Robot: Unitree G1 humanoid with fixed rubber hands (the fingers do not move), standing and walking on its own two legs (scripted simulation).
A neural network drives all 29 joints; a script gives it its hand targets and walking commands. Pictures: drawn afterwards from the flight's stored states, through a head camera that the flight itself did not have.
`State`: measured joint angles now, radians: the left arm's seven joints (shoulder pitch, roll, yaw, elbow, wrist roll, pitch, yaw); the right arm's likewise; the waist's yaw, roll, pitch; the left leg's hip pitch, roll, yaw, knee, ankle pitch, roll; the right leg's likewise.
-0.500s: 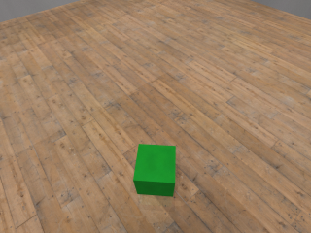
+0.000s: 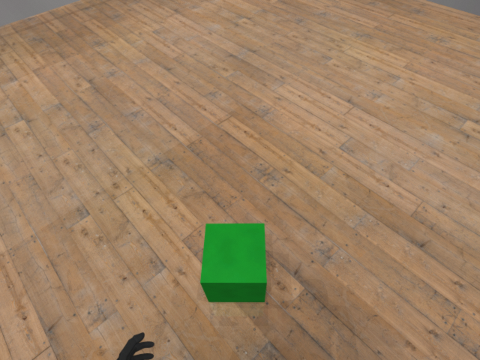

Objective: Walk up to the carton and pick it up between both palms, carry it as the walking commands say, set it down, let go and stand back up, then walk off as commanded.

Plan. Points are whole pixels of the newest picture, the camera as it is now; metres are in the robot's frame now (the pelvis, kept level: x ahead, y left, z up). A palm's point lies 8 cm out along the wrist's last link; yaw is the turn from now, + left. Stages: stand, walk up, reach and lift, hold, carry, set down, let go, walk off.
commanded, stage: walk up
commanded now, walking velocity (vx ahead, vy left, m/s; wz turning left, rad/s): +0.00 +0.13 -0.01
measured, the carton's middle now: (235, 263) +0.52 +0.04 -0.65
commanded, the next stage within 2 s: none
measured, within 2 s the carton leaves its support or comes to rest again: neither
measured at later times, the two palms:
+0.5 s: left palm out of the picture +0.00 +0.30 -0.14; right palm out of the picture +0.04 -0.18 -0.12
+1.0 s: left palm out of the picture +0.08 +0.33 -0.13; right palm out of the picture -0.01 -0.16 -0.12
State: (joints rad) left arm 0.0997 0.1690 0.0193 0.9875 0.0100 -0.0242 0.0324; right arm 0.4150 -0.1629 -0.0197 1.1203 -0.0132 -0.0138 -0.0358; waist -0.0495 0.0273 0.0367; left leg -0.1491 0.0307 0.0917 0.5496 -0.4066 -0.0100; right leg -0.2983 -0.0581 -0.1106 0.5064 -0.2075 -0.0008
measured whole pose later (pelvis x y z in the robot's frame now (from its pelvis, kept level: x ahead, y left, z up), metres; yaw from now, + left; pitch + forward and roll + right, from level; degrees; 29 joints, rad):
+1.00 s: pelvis +0.06 +0.08 +0.01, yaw -1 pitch +0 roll -1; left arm 0.29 0.24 0.05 1.08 0.03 -0.01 -0.01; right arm 0.42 -0.20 -0.03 1.10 -0.04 -0.06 -0.02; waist -0.04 -0.02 0.01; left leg -0.11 0.04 0.14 0.40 -0.29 0.01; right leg -0.38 -0.05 -0.05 0.92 -0.35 0.02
